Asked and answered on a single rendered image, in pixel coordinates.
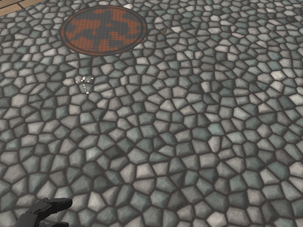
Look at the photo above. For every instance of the robot left hand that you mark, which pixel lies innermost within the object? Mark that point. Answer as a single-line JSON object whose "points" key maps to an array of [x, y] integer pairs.
{"points": [[43, 209]]}

